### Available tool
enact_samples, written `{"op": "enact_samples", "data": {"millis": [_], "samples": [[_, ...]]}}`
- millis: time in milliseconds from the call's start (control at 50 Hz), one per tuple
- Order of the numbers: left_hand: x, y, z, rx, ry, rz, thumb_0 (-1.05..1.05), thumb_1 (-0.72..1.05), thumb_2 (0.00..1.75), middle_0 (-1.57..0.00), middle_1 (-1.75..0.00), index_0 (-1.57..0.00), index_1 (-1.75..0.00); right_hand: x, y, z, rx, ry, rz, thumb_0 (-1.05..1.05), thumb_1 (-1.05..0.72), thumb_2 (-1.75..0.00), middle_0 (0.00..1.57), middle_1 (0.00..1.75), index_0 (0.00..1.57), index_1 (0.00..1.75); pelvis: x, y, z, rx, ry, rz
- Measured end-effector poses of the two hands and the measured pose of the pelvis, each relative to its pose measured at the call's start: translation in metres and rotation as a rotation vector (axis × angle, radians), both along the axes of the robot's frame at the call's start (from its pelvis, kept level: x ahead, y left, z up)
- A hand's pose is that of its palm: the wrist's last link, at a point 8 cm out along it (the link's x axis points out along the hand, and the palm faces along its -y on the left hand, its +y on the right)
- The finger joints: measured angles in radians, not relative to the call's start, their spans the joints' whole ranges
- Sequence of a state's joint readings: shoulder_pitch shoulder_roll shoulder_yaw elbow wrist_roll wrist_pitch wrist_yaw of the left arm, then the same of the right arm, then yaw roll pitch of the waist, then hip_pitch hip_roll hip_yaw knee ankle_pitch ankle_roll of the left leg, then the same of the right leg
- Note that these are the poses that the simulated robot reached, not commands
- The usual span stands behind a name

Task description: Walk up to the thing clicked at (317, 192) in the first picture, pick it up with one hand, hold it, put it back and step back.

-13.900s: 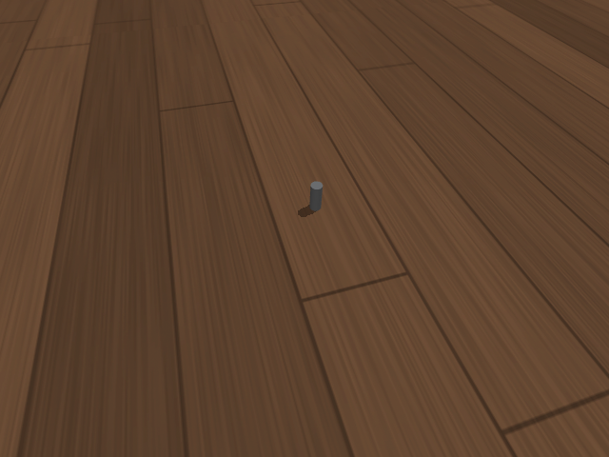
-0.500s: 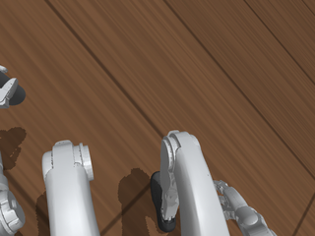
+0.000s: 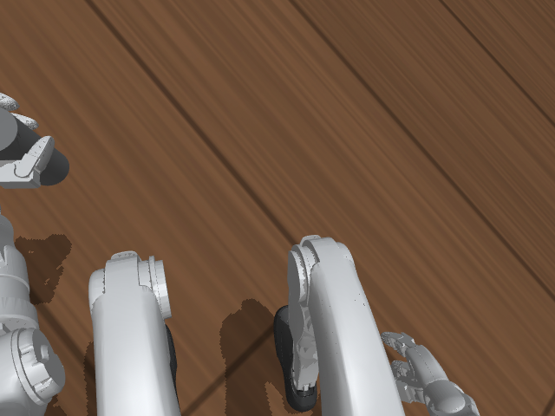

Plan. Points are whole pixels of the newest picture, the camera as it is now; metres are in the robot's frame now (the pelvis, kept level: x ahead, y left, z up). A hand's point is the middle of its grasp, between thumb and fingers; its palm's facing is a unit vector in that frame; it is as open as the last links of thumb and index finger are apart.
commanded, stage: settle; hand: left
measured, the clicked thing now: (23, 151) +0.45 +0.30 -0.07
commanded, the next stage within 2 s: lift in 0.26 s
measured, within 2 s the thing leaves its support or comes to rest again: neither
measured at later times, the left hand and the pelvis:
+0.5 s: hand (5, 131) +0.45 +0.29 -0.01, palm faces +0.30 -0.95 -0.05, open 8.1 cm; pelvis +0.00 +0.00 +0.01, yaw +1 degrees
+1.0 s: hand out of the picture +0.42 +0.28 +0.09, palm faces +0.28 -0.96 -0.05, open 8.1 cm; pelvis +0.00 +0.00 +0.09, yaw +3 degrees
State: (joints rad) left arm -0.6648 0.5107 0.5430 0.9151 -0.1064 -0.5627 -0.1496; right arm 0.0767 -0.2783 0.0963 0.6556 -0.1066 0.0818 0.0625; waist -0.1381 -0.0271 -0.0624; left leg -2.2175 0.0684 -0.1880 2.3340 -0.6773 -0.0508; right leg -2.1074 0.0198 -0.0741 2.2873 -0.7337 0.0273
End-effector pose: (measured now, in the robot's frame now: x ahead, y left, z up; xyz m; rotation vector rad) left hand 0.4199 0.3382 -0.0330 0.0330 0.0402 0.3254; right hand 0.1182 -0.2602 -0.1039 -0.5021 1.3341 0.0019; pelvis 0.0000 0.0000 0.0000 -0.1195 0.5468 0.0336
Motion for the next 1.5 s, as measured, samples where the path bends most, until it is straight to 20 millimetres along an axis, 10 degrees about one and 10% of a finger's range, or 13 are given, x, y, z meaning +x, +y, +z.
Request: {"op": "enact_samples", "data": {"millis": [720,1080,1500], "samples": [[-0.012,-0.006,0.054,0.005,0.002,-0.036,-0.04,-0.28,1.19,-0.81,-1.19,-0.87,-1.25,0.001,0.005,0.028,0.035,-0.045,-0.062,0.00,-0.91,-0.89,0.20,0.30,0.20,0.30,0.000,0.000,0.036,0.023,0.026,0.022],[-0.045,-0.017,0.155,0.009,-0.004,-0.042,-0.04,-0.28,1.19,-0.81,-1.19,-0.88,-1.25,0.046,0.018,0.106,0.083,-0.198,-0.080,0.00,-0.91,-0.89,0.20,0.30,0.20,0.30,0.008,0.001,0.115,0.033,0.026,0.045],[-0.076,-0.034,0.312,-0.006,0.011,-0.011,-0.04,-0.25,1.17,-0.81,-1.17,-0.88,-1.23,0.098,0.047,0.254,0.141,-0.393,-0.069,0.00,-0.91,-0.89,0.20,0.30,0.20,0.30,0.037,0.010,0.247,0.053,-0.118,0.089]]}}
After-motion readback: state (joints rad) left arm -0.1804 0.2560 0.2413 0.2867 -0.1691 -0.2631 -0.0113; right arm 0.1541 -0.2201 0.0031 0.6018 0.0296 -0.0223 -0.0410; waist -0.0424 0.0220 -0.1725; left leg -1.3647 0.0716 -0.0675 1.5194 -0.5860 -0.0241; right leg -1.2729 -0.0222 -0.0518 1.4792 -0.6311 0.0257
